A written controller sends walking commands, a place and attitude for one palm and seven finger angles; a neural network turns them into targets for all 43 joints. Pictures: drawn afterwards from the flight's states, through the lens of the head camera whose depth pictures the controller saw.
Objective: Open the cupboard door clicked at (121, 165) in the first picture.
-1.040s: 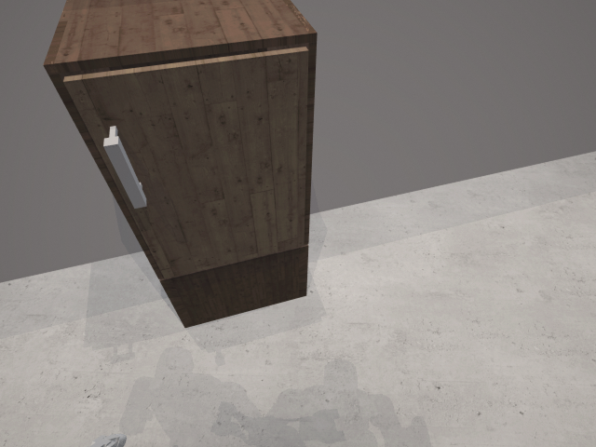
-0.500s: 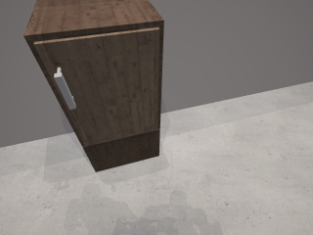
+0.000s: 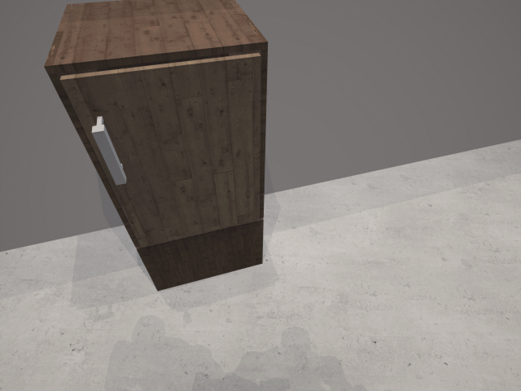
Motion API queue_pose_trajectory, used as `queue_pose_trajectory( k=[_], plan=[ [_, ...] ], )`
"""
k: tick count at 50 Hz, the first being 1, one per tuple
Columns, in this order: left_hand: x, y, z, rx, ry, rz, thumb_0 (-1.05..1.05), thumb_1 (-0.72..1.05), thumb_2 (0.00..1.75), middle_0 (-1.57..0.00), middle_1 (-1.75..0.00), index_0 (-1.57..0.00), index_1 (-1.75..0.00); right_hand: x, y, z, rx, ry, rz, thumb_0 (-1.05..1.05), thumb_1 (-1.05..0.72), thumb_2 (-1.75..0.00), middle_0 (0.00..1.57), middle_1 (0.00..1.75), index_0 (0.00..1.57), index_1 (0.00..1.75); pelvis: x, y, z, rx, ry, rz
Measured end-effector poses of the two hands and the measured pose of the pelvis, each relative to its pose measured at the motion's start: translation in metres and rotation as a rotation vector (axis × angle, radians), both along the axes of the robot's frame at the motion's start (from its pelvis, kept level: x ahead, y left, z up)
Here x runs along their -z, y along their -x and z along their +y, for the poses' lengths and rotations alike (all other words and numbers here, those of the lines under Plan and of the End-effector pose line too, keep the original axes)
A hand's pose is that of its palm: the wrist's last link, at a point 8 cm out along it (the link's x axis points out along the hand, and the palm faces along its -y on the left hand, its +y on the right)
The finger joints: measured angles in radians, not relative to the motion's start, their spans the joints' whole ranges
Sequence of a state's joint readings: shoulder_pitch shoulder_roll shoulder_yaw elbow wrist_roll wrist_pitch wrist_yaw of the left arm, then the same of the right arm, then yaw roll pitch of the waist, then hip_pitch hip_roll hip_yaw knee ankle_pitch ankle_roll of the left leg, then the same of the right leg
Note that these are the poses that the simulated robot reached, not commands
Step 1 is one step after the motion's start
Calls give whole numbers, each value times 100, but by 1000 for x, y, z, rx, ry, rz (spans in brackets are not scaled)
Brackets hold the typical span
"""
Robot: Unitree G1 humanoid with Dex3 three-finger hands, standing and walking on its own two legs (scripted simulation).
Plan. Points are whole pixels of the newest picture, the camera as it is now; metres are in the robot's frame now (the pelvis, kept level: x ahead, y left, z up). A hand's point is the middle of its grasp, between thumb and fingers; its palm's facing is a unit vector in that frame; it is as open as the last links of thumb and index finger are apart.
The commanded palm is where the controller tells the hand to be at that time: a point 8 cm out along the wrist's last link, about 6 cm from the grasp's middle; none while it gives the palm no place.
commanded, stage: look at it before walking up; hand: left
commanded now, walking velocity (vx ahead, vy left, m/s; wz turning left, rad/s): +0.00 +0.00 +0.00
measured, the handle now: (110, 151) +0.61 +0.39 +0.00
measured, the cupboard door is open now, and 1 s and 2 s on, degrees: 0 0 0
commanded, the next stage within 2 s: turn to face it in 0.40 s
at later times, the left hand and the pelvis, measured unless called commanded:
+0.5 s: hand out of the picture +0.04 +0.23 -0.17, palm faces -0.01 -0.96 -0.29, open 7.4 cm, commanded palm none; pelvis +0.00 +0.01 +0.00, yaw +0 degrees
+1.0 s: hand out of the picture +0.00 +0.25 -0.20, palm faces +0.17 -0.96 -0.22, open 7.4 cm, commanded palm none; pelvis -0.02 +0.04 -0.02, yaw +9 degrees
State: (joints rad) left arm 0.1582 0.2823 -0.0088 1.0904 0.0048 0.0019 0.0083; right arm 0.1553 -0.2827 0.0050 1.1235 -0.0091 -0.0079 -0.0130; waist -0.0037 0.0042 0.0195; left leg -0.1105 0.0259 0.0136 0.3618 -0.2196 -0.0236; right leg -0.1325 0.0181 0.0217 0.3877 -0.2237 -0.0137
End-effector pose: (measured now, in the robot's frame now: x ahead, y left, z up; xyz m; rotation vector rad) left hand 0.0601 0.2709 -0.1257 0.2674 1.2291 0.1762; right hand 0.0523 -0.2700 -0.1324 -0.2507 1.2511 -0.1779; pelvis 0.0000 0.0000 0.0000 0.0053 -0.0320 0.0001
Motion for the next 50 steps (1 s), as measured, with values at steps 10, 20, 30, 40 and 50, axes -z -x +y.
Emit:
queue_pose_trajectory(
  k=[10, 20, 30, 40, 50],
  plan=[
    [3, 12, 0, -5, 9, 24, 1, 91, 90, -20, -30, -20, -30, 0, 9, 3, 4, 1, 17, 1, -90, -90, 20, 29, 20, 30, 0, 4, 2, 1, 2, 3],
    [5, 21, 4, -14, 10, 50, 1, 91, 90, -20, -30, -20, -30, 0, 14, 5, 7, 4, 35, 1, -90, -90, 20, 29, 20, 30, -1, 4, 5, 1, 2, 7],
    [5, 19, 8, -26, 7, 47, 1, 91, 90, -20, -30, -20, -30, 0, 8, 10, 1, 2, 28, 1, -90, -90, 20, 29, 20, 30, 0, 2, 8, -10, 2, 11],
    [18, 35, 0, -106, 40, 27, 1, 91, 90, -20, -30, -20, -30, 16, 3, 37, -50, -46, 60, 1, -91, -90, 20, 29, 20, 30, 11, 11, 14, -78, 11, 21],
    [39, 70, 24, -204, 87, 58, 1, 91, 90, -20, -30, -20, -30, 7, -1, 73, -108, -13, 32, 1, -91, -90, 20, 29, 20, 30, 16, 19, 42, -151, 21, 12]
  ],
)
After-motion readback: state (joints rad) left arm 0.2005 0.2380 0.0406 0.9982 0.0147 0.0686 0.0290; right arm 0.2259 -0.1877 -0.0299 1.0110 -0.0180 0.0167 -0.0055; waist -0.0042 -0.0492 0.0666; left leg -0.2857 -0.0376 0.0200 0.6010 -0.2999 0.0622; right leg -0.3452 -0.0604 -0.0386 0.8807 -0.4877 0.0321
